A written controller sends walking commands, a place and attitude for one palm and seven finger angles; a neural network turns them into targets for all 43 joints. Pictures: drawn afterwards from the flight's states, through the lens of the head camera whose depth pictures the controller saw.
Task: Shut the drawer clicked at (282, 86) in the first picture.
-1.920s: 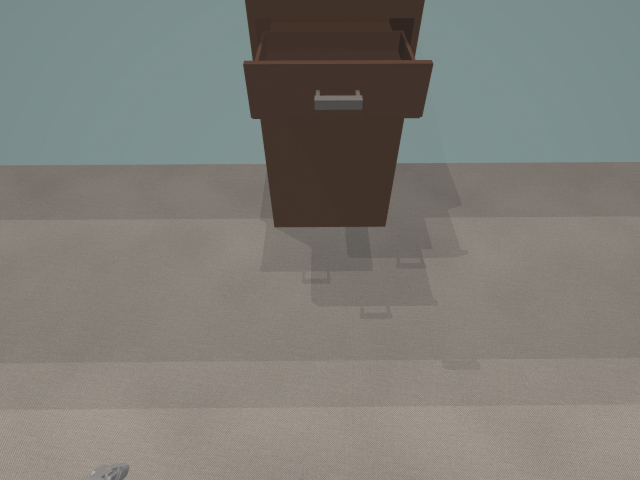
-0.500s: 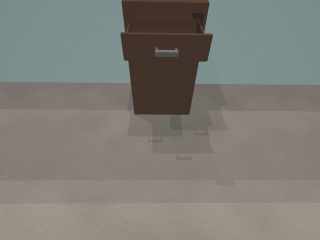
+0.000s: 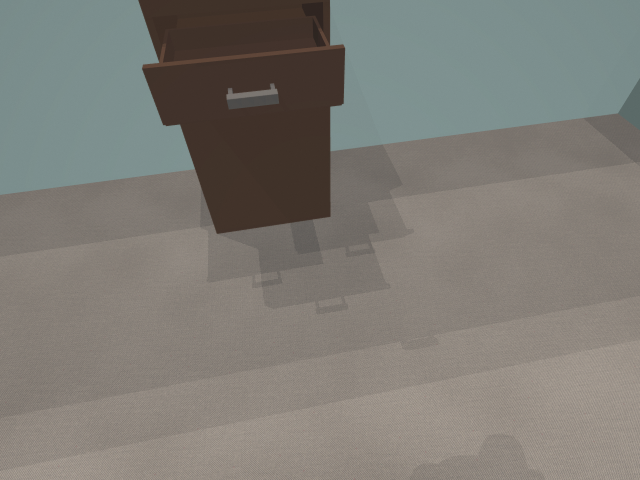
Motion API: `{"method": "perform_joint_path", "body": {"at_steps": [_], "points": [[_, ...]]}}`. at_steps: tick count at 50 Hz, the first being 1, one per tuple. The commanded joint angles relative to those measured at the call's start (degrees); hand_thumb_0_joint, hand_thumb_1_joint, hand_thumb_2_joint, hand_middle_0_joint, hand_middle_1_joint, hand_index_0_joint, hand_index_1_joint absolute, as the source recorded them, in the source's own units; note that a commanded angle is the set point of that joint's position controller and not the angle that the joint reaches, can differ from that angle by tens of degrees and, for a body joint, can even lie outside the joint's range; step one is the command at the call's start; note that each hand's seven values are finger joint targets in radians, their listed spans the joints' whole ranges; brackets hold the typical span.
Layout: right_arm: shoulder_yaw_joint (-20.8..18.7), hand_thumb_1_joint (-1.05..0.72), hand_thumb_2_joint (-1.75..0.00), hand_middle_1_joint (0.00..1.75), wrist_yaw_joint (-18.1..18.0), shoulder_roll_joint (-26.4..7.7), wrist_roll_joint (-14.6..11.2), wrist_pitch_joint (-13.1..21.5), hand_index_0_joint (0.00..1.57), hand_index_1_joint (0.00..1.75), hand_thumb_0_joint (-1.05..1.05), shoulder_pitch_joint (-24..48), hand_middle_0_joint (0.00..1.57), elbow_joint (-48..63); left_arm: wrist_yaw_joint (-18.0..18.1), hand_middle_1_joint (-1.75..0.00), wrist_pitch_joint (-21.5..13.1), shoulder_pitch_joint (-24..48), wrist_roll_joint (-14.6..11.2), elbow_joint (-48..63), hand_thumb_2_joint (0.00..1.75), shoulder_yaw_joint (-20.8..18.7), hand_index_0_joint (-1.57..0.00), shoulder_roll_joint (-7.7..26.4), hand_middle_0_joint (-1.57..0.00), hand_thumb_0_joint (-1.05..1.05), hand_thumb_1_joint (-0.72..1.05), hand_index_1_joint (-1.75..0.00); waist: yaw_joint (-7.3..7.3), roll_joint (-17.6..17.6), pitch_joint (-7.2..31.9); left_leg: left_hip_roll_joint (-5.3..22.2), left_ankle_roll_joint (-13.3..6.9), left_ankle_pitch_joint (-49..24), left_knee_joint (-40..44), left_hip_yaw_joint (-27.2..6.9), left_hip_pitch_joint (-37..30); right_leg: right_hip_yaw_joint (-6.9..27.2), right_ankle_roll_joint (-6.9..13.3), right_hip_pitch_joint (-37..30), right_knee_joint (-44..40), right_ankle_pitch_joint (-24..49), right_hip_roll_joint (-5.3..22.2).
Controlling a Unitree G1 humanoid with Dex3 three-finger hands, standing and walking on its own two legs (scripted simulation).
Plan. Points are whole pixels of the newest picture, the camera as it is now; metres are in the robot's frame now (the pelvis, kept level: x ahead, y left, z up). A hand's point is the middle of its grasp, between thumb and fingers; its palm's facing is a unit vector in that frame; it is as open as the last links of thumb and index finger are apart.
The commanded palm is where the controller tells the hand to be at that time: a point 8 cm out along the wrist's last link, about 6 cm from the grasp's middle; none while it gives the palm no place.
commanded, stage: walk to a spot facing it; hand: left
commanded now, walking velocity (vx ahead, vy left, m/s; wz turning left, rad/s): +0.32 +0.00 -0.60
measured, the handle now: (252, 94) +0.89 +0.22 +0.02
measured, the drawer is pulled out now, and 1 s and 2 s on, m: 0.29 0.29 0.29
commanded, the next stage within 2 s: none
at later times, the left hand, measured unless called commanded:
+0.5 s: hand (190, 474) +0.16 +0.21 -0.16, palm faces -0.07 -0.97 -0.21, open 7.4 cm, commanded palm none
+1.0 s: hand (317, 255) +0.55 +0.05 -0.15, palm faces -0.56 -0.79 -0.26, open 7.4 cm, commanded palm none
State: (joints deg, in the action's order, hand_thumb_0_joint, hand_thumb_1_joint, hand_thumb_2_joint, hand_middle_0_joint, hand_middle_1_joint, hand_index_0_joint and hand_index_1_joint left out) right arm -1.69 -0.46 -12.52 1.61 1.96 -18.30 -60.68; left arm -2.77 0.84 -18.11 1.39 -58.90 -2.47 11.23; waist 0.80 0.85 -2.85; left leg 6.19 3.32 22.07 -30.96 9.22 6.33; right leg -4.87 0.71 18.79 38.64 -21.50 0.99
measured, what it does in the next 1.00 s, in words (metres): walks ahead, turning right: left foot, then right foot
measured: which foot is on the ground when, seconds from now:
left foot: down 0.00-0.00, up 0.02-0.50, down 0.52-0.92, up 0.94-1.00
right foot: down 0.00-0.52, up 0.54-0.90, down 0.92-1.00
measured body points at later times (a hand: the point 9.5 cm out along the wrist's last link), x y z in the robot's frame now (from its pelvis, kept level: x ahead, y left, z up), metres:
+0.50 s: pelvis +0.17 +0.02 +0.00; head +0.19 +0.02 +0.45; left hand +0.16 +0.26 -0.15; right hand +0.30 -0.24 -0.11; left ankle +0.29 +0.12 -0.72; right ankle +0.04 -0.08 -0.73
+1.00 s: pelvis +0.31 -0.03 -0.01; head +0.34 -0.06 +0.43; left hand +0.58 +0.09 -0.13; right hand +0.13 -0.23 -0.16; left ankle +0.31 +0.13 -0.67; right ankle +0.33 -0.14 -0.73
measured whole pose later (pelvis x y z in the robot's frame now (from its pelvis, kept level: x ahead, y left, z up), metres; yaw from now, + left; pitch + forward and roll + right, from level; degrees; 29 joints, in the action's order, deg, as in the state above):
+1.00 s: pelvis +0.31 -0.03 -0.01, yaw -33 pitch -1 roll +1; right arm -3.1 -1.0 -14.8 0.9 -1.6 -19.5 -56.7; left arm -1.4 -0.3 -3.5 0.7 -48.8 -3.4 13.9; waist -3.3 1.0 -7.1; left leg 8.7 3.4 31.2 -63.8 8.4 19.7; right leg -6.6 4.5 25.1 39.9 -13.9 0.3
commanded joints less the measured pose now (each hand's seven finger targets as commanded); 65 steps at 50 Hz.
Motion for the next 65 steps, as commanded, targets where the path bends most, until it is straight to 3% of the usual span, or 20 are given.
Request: {"method": "perform_joint_path", "body": {"at_steps": [1,4,8,20,23,24,25,26,27,29,33,38,42,44,45,46,47,52,62,65], "points": [[-1.7,-0.90,-0.90,0.30,0.5,-5.1,-0.9,1.5,0.20,0.30,0.00,9.6,0.20,9.5,2.4,-0.30,-3.4,-18.3,-0.6,0.2,0.90,-4.4,-0.20,16.0,-0.20,0.00,0.90,-0.30,8.79,-21.2,2.5,-1.9,-2.0,13.4,-35.7,-0.6,35.7,40.0,11.6,-22.9,-27.7,-2.9,21.7],[-2.5,-0.90,-0.90,0.30,0.7,-5.5,-0.4,1.5,0.20,0.30,0.00,11.3,0.20,8.5,3.4,-0.30,-3.9,-8.6,-0.4,2.9,0.90,-3.5,-0.20,10.9,-0.20,0.00,0.90,-0.30,3.56,-3.7,-1.0,3.0,-1.8,-0.9,-39.7,-8.9,35.8,33.6,13.4,-13.8,-27.4,-4.9,18.1],[-2.8,-0.90,-0.90,0.30,1.1,-3.0,-0.1,0.1,0.20,0.30,0.00,7.8,0.20,7.5,3.3,-0.30,-4.8,-5.8,0.0,3.5,0.90,-3.0,-0.20,8.5,-0.20,0.00,0.90,-0.30,0.19,-4.5,-0.7,2.5,0.2,-7.8,-33.1,-7.4,31.0,22.3,10.9,-7.9,-27.6,6.6,12.6],[-2.4,-0.90,-0.90,0.30,1.8,-1.3,-0.7,1.5,0.20,0.30,0.00,19.4,0.20,15.4,3.8,-0.30,-4.7,-9.0,0.3,3.1,0.90,-3.4,-0.20,9.3,-0.20,0.00,0.90,-0.30,3.50,-8.0,-1.7,-2.2,-0.5,-8.5,-11.1,-5.5,25.5,22.5,9.7,-13.3,-22.1,23.8,10.0],[-2.9,-0.90,-0.90,0.30,0.7,-3.3,-0.7,2.2,0.20,0.30,0.00,10.1,0.20,13.3,3.7,-0.30,-4.4,-5.9,-0.1,4.1,0.90,-4.0,-0.20,10.0,-0.20,0.00,0.90,-0.30,-1.29,-7.2,1.4,-5.4,-2.0,-10.6,0.8,-3.8,6.7,20.5,7.4,-7.7,-11.8,31.2,6.2],[-3.5,-0.90,-0.90,0.30,-0.2,-6.3,-0.6,2.4,0.20,0.30,0.00,1.0,0.20,10.7,3.4,-0.30,-4.4,-5.3,-0.2,4.3,0.90,-4.1,-0.20,8.7,-0.20,0.00,0.90,-0.30,-4.90,-3.9,5.3,-2.3,-3.1,-10.5,3.0,-6.4,-7.9,18.9,5.8,-0.1,-1.5,27.9,3.3],[-5.2,-0.90,-0.90,0.30,-0.9,-13.7,0.6,2.7,0.20,0.30,0.00,-7.4,0.20,9.0,2.6,-0.30,-4.1,-6.6,-1.1,5.5,0.90,-4.0,-0.20,5.3,-0.20,0.00,0.90,-0.30,-7.42,11.5,12.0,15.0,-8.4,-6.6,6.6,-27.1,-19.7,11.2,2.7,11.6,17.1,5.8,-4.3],[-4.7,-0.90,-0.90,0.30,-0.8,-14.9,0.2,2.3,0.20,0.30,0.00,-10.4,0.20,8.8,2.2,-0.30,-4.7,-5.4,-0.9,7.1,0.90,-3.7,-0.20,4.4,-0.20,0.00,0.90,-0.30,-7.00,14.5,11.9,24.5,-13.2,-5.0,14.8,-40.0,-17.2,8.1,1.4,17.9,31.8,-10.5,-5.1],[-4.2,-0.90,-0.90,0.30,-0.6,-12.5,-0.1,2.1,0.20,0.30,0.00,-5.8,0.20,9.9,1.9,-0.30,-4.5,-3.3,-0.4,7.6,0.90,-3.7,-0.20,5.3,-0.20,0.00,0.90,-0.30,-5.52,7.0,7.6,24.2,-14.8,2.7,17.2,-37.9,-8.9,7.9,1.7,19.9,37.6,-9.2,-1.4],[-2.5,-0.90,-0.90,0.30,-0.9,-6.1,-0.4,2.4,0.20,0.30,0.00,2.5,0.20,11.3,0.9,-0.30,-3.2,-1.5,0.1,7.3,0.90,-3.8,-0.20,4.8,-0.20,0.00,0.90,-0.30,-1.70,12.3,0.6,18.5,-12.0,5.7,19.4,-26.1,1.8,7.4,0.8,21.0,39.1,-0.3,3.2],[-1.8,-0.90,-0.90,0.30,-1.2,-4.5,-0.5,3.1,0.20,0.30,0.00,3.4,0.20,9.9,0.0,-0.30,-0.3,-1.3,0.1,7.3,0.90,-3.2,-0.20,2.2,-0.20,0.00,0.90,-0.30,1.33,8.0,0.8,13.9,-11.0,-24.5,16.2,-6.2,6.3,4.5,-1.4,15.6,28.2,4.1,5.3],[-2.7,-0.90,-0.90,0.30,-0.8,-6.9,-0.2,2.1,0.20,0.30,0.00,0.8,0.20,8.8,-0.2,-0.30,0.5,6.2,0.1,9.9,0.90,-2.4,-0.20,1.6,-0.20,0.00,0.90,-0.30,-0.93,7.9,0.6,13.0,-10.3,-33.6,12.3,2.0,4.2,-0.2,-2.0,10.7,10.8,7.4,3.8],[-3.4,-0.90,-0.90,0.30,-0.6,-8.9,0.0,0.9,0.20,0.30,0.00,0.2,0.20,8.7,-0.2,-0.30,0.2,10.5,0.0,11.7,0.90,-2.3,-0.20,2.9,-0.20,0.00,0.90,-0.30,-1.80,7.8,1.0,14.2,-9.3,-32.8,7.3,3.2,2.5,-1.9,-1.0,5.2,3.0,7.9,2.0],[-3.4,-0.90,-0.90,0.30,-0.3,-9.3,-0.1,0.3,0.20,0.30,0.00,-0.5,0.20,8.9,0.3,-0.30,-0.4,7.8,0.2,11.4,0.90,-2.5,-0.20,5.4,-0.20,0.00,0.90,-0.30,0.29,4.9,3.3,13.5,-6.9,-34.9,-2.6,4.7,4.4,-3.3,-0.1,-4.4,-3.6,9.9,0.1],[-3.1,-0.90,-0.90,0.30,0.0,-8.6,-0.4,0.1,0.20,0.30,0.00,-1.0,0.20,9.4,0.7,-0.30,-1.3,2.0,0.3,10.0,0.90,-3.2,-0.20,9.2,-0.20,0.00,0.90,-0.30,3.59,-1.5,7.5,11.9,-3.7,-29.1,-15.5,6.5,12.0,0.6,1.7,-17.9,-8.3,16.9,2.9],[-2.0,-0.90,-0.90,0.30,0.4,-4.6,-1.0,-0.1,0.20,0.30,0.00,-2.7,0.20,11.4,1.6,-0.30,-2.1,-3.2,0.2,9.3,0.90,-4.9,-0.20,17.1,-0.20,0.00,0.90,-0.30,5.05,-18.9,14.5,2.3,0.4,10.3,-34.9,7.8,28.0,26.6,9.0,-30.0,-12.4,35.6,21.2],[-2.3,-0.90,-0.90,0.30,-0.7,-6.8,-1.1,-0.7,0.20,0.30,0.00,0.2,0.20,12.7,2.4,-0.30,-1.2,-5.9,-1.4,8.7,0.90,-5.4,-0.20,19.5,-0.20,0.00,0.90,-0.30,6.25,-13.9,16.4,0.9,0.1,16.7,-43.0,-3.1,29.3,30.0,14.1,-26.3,-15.3,42.6,25.2],[-2.0,-0.90,-0.90,0.30,-0.8,-6.3,-0.1,-3.3,0.20,0.30,0.00,-0.3,0.20,9.9,3.8,-0.30,-0.4,11.9,-0.7,13.7,0.90,-3.3,-0.20,12.3,-0.20,0.00,0.90,-0.30,-2.18,-6.1,7.0,2.8,1.2,0.9,-38.0,-7.4,22.9,17.1,9.4,-4.5,-20.8,23.2,13.9],[-1.9,-0.90,-0.90,0.30,-0.9,-4.2,-0.9,-2.7,0.20,0.30,0.00,4.3,0.20,13.9,3.0,-0.30,0.6,8.8,0.0,13.7,0.90,-4.1,-0.20,13.1,-0.20,0.00,0.90,-0.30,0.21,-9.6,7.5,-3.7,0.2,2.9,-13.6,-6.5,15.2,24.8,9.9,-3.2,-19.8,17.4,10.2],[-2.0,-0.90,-0.90,0.30,-1.5,-4.4,-1.3,-1.8,0.20,0.30,0.00,0.1,0.20,13.2,3.1,-0.30,1.1,10.1,-0.4,14.2,0.90,-4.1,-0.20,12.1,-0.20,0.00,0.90,-0.30,-2.43,-8.5,8.9,-4.4,-0.7,-4.4,2.8,-6.4,4.2,25.1,6.2,0.7,-15.3,18.6,7.7]]}}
